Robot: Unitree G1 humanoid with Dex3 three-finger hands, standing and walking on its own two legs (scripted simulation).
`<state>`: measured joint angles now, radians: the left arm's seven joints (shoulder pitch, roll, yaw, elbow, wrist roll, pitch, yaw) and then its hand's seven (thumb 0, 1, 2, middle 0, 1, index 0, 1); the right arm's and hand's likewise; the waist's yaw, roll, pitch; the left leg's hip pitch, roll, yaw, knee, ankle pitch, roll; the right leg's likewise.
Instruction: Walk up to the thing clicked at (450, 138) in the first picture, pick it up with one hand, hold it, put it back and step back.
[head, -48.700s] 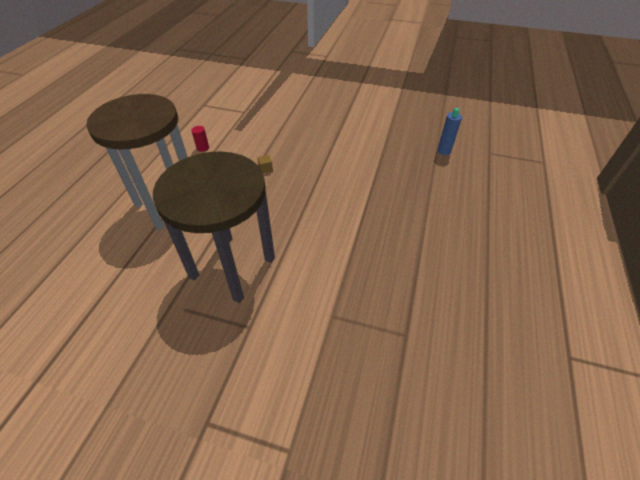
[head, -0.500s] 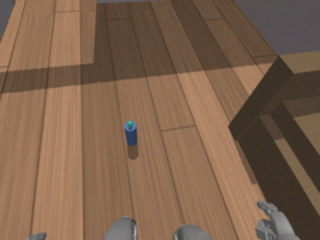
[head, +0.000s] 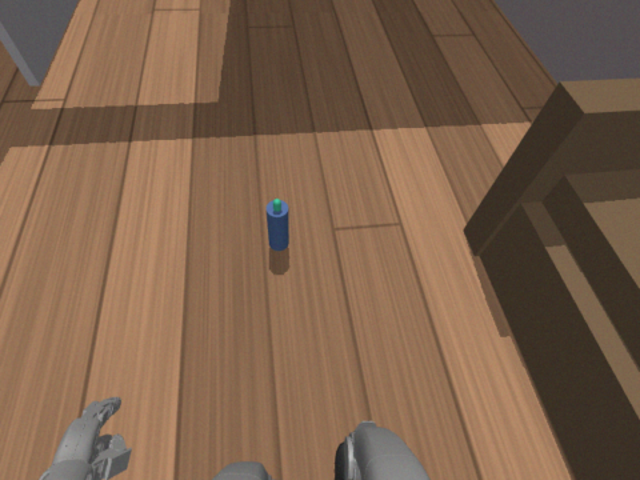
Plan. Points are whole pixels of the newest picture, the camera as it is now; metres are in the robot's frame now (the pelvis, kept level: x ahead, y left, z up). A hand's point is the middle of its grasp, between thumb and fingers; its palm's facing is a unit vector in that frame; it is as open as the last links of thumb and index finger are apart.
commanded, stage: step back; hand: left
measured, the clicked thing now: (277, 223) +0.89 +0.10 -0.63
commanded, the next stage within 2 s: stand in 1.54 s
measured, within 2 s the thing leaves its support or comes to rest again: neither
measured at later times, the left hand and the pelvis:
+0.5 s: hand out of the picture -0.10 +0.23 -0.13, palm faces -0.03 -0.91 -0.42, open 7.4 cm; pelvis -0.17 -0.04 +0.00, yaw -2 degrees
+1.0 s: hand out of the picture -0.14 +0.21 -0.14, palm faces +0.04 -0.93 -0.36, open 7.4 cm; pelvis -0.19 -0.05 +0.01, yaw +1 degrees
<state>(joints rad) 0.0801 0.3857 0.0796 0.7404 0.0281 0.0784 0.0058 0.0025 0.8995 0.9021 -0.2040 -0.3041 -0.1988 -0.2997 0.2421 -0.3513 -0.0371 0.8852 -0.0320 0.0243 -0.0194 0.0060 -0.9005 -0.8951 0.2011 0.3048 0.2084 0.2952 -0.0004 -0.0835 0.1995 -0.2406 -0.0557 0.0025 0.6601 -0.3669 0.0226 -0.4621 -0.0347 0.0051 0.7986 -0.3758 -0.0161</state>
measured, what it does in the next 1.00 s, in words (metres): walks backwards: right foot, then left foot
